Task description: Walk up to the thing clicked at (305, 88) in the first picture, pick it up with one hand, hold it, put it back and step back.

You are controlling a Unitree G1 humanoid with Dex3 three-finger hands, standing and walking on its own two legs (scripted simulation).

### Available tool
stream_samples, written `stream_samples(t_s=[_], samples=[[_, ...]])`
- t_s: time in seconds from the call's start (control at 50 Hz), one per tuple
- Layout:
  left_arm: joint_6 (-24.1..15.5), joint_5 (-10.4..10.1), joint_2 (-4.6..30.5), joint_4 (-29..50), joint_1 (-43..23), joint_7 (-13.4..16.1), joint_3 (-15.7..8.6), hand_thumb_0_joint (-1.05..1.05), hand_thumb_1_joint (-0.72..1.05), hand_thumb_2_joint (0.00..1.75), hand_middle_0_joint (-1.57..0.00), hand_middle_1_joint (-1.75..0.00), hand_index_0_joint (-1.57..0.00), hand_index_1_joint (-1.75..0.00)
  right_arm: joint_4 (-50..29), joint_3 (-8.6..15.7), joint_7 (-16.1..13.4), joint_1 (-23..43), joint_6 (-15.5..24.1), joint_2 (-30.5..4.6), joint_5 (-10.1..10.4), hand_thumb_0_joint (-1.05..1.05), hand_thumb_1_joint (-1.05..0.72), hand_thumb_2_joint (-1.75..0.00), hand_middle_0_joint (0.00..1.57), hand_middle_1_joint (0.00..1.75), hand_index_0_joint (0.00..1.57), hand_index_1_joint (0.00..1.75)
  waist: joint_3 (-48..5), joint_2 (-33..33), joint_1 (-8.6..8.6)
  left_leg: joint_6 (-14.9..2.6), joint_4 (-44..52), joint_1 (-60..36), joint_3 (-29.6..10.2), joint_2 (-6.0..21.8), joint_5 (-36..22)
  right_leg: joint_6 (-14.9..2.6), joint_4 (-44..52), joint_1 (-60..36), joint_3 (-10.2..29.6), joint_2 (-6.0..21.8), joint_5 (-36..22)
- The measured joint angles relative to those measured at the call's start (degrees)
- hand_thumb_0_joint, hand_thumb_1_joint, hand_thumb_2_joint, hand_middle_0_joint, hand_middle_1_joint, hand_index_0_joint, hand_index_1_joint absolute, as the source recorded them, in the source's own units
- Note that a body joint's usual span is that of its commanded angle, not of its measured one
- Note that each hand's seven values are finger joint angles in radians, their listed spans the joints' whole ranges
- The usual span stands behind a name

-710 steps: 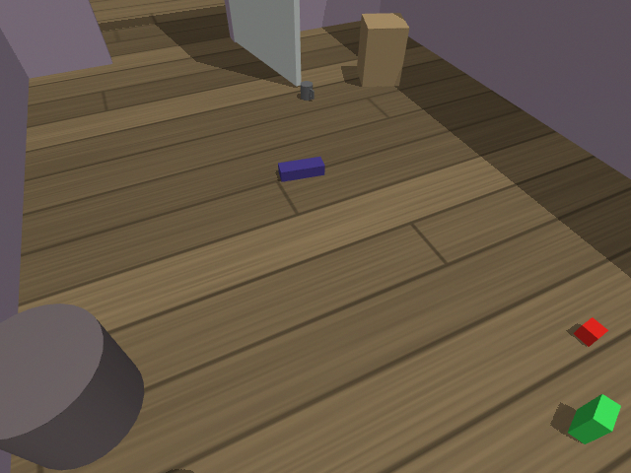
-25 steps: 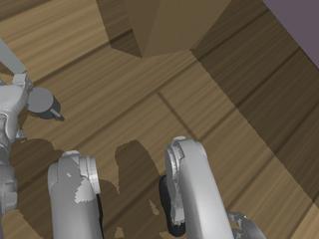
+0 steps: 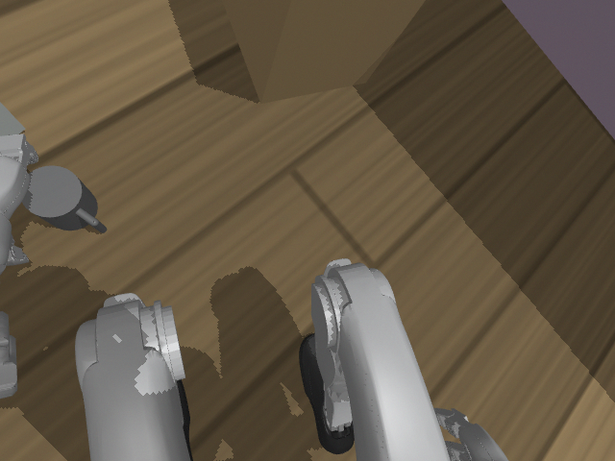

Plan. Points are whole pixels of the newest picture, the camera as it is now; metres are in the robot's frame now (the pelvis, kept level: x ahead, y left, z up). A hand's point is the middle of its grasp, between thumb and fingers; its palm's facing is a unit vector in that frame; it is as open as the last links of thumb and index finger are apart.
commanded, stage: rise first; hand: left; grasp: from above
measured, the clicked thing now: (71, 206) +0.48 +0.28 -0.28
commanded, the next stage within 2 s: approach in 0.94 s
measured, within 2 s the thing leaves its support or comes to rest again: neither
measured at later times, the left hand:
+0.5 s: hand out of the picture +0.45 +0.33 -0.17, palm faces -0.46 -0.07 -0.89, open 14.2 cm
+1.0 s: hand out of the picture +0.45 +0.33 -0.16, palm faces -0.45 -0.07 -0.89, open 14.2 cm
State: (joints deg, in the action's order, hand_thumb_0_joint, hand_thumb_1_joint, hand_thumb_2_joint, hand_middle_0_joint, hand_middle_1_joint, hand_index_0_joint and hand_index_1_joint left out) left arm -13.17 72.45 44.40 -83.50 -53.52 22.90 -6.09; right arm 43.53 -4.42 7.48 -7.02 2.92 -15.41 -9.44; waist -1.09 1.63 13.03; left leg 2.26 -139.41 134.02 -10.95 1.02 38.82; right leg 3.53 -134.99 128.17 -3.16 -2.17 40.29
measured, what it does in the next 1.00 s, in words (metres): stands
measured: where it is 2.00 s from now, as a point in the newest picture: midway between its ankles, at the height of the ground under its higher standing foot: (255, 432)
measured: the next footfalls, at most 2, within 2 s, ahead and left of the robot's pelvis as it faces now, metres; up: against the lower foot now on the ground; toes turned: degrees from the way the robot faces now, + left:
none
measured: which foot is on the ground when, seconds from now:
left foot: down 0.00-1.00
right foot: down 0.00-1.00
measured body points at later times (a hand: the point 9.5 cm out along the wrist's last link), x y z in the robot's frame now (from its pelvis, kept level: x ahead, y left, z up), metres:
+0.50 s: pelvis +0.00 +0.00 +0.00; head +0.24 +0.09 +0.37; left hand +0.47 +0.33 -0.12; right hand +0.06 -0.27 -0.10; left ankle +0.07 +0.14 -0.29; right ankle +0.10 -0.13 -0.29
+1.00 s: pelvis -0.01 +0.00 +0.00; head +0.23 +0.09 +0.38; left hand +0.47 +0.33 -0.11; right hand +0.06 -0.27 -0.09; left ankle +0.07 +0.14 -0.29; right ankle +0.10 -0.13 -0.29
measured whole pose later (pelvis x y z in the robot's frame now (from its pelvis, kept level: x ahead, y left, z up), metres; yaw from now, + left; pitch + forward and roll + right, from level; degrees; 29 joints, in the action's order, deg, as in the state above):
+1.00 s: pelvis -0.01 +0.00 +0.00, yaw +0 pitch +32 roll -10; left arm -13.4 72.4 46.4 -83.2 -55.4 20.5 -4.5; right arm 41.9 -5.9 7.4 -7.7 2.2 -15.6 -8.8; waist -1.6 1.4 13.6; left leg 1.6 -138.6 133.8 -11.1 0.7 37.8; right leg 3.7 -133.5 127.2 -3.5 -2.0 39.4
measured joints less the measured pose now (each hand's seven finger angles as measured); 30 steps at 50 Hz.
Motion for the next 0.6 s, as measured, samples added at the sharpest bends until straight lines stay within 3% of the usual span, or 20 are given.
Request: stream_samples(t_s=[0.34,0.6], samples=[[-0.25,0.64,1.96,-0.84,-1.55,-0.23,-0.24,0.0,-0.56,1.02,-0.08,-1.02,-0.08,-1.03,-0.81,-1.02,0.27,0.32,-0.13,-0.13,-0.52,0.0,-0.91,-0.9,0.2,0.3,0.2,0.3,0.52,0.44,0.77,-0.24,-0.8,0.41,-0.44,-0.2,-0.07,0.21,-0.28,-0.1,-0.34,-0.04,-0.06],[0.34,-0.11,2.48,0.72,-1.3,-1.94,0.19,0.0,-0.56,1.02,-0.08,-1.03,-0.08,-1.04,-1.26,-1.53,0.37,-0.6,-0.51,-0.13,-0.26,0.0,-0.91,-0.9,0.2,0.3,0.2,0.3,0.66,-0.02,0.84,-0.56,-0.47,0.28,-0.39,-0.18,-0.23,0.45,0.31,-0.47,-0.37,-0.04,-0.24]])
